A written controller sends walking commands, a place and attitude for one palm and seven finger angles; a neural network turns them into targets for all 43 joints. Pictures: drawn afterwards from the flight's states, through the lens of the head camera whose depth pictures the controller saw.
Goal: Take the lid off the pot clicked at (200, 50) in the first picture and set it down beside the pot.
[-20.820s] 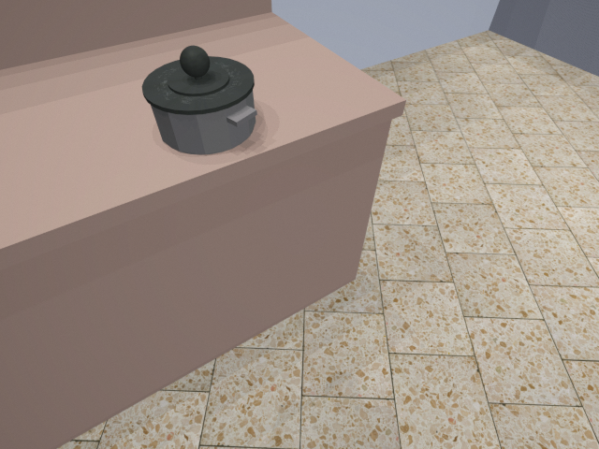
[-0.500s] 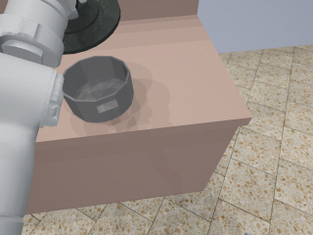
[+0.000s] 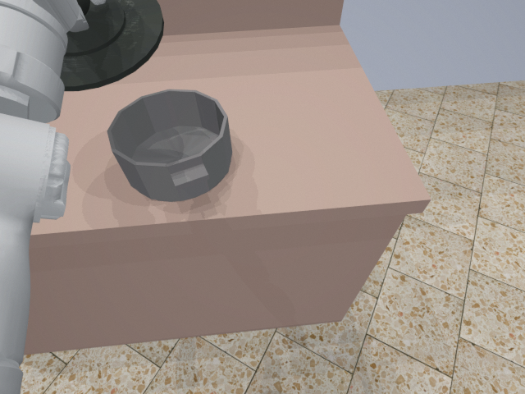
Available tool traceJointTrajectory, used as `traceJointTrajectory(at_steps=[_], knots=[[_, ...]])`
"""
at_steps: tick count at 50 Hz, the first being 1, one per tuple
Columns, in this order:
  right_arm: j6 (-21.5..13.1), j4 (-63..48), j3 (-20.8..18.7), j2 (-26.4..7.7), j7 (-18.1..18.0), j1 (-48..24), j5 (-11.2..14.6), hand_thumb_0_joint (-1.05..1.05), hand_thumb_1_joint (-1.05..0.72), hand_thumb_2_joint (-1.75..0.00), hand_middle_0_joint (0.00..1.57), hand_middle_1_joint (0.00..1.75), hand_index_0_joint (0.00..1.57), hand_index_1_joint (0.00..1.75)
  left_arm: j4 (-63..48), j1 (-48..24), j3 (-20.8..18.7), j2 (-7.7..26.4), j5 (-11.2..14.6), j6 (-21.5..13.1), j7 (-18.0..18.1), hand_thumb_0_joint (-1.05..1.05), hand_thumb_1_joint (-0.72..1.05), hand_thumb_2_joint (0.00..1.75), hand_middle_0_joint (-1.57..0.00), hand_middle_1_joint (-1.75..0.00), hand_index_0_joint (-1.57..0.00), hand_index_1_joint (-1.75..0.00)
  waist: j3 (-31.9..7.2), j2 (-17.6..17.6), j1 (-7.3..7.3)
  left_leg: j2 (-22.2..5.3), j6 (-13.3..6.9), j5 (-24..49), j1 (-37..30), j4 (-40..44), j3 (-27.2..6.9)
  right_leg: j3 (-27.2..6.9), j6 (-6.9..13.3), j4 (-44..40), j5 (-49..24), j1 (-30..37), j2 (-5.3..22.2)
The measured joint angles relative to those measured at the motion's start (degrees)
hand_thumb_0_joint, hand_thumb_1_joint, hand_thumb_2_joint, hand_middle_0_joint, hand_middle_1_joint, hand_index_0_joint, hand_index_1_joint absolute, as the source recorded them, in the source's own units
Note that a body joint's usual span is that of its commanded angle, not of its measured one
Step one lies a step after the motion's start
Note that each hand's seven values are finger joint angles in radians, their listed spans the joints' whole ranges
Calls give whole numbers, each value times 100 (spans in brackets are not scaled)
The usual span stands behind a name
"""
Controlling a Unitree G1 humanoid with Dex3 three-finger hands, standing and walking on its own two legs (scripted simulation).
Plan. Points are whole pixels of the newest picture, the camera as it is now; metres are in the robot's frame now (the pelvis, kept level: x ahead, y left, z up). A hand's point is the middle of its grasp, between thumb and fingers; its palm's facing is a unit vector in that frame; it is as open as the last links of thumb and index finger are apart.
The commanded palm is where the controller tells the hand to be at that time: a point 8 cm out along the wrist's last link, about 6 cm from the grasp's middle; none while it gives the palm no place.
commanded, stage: move the lid sideways beside the pot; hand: left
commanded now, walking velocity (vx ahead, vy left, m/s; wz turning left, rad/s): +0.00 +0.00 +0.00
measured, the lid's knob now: out of the picture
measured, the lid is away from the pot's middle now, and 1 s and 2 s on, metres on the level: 0.08 0.19 0.23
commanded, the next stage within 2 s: lower the lid onto the table in 1.56 s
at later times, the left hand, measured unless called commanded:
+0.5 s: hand (7, 5) +0.48 +0.25 +0.33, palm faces -0.12 -0.12 -0.99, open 7.4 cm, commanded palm +0.47 +0.24 +0.39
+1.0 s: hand out of the picture +0.47 +0.30 +0.33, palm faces -0.12 -0.13 -0.98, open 7.3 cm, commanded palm +0.47 +0.30 +0.39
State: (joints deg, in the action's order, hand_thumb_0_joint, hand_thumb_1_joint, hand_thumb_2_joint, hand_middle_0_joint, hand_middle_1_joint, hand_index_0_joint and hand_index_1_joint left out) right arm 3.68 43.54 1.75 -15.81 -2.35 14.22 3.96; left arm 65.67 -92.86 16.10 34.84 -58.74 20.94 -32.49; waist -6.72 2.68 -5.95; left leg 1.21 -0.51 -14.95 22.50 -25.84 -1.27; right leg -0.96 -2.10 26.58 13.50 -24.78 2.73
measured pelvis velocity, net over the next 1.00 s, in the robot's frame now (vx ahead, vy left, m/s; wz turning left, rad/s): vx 0.00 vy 0.00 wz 0.00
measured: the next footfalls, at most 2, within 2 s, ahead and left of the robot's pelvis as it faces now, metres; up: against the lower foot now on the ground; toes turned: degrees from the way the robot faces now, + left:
none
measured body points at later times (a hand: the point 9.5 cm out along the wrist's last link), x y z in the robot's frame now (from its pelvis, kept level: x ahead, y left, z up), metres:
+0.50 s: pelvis +0.00 +0.00 +0.00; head +0.04 -0.02 +0.45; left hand +0.48 +0.25 +0.38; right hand +0.06 -0.27 -0.13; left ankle -0.04 +0.12 -0.74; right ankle -0.02 -0.14 -0.74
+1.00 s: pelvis +0.00 +0.00 +0.00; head +0.06 -0.01 +0.45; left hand +0.48 +0.31 +0.38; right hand +0.06 -0.26 -0.14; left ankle -0.04 +0.12 -0.74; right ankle -0.02 -0.14 -0.74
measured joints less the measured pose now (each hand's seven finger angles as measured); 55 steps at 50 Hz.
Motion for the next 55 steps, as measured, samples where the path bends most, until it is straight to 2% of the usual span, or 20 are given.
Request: traceJointTrajectory(at_steps=[9, 19, 30, 42, 55], knots=[[130, -23, 13, -20, 12, -50, 17, 1, -90, -89, 20, 30, 20, 30, -17, 103, -131, 143, -31, -89, -69, 3, 20, 81, -59, -98, -70, -104, -5, 38, 2, 4, -11, -16, -20, -36, -1, 1, -5, 19, 5, 27, 3], [235, -115, 19, -46, -38, -82, 39, 0, -90, -89, 20, 30, 20, 30, 7, 186, -303, 516, -129, -218, -86, 3, 20, 81, -59, -98, -70, -104, 36, 24, -30, -23, -1, 5, 2, -41, 13, -14, 6, 12, -32, 1, -25], [268, -61, -9, -89, -62, 4, 96, 0, -90, -89, 20, 30, 20, 30, -13, 233, -157, 861, -130, -280, -102, 3, 20, 81, -59, -98, -70, -104, 93, -26, -19, -45, 10, 3, 0, -55, -50, 53, 17, -99, -75, 85, -45], [308, -90, 16, -58, -66, 16, 85, 0, -90, -89, 20, 30, 20, 30, -53, 374, -481, 1202, -204, -500, -124, 3, 20, 81, -59, -98, -71, -105, 72, 5, -44, -47, -13, -37, 19, -71, -43, 49, -8, -163, -79, 99, -47], [435, -134, 57, -53, -62, -16, 123, 0, -90, -89, 20, 30, 20, 30, 40, 404, -594, 1561, -267, -594, -146, 3, 20, 81, -59, -98, -71, -105, 123, 6, -18, -51, -31, -87, 36, -109, -46, 54, -26, -199, -68, 117, -51]])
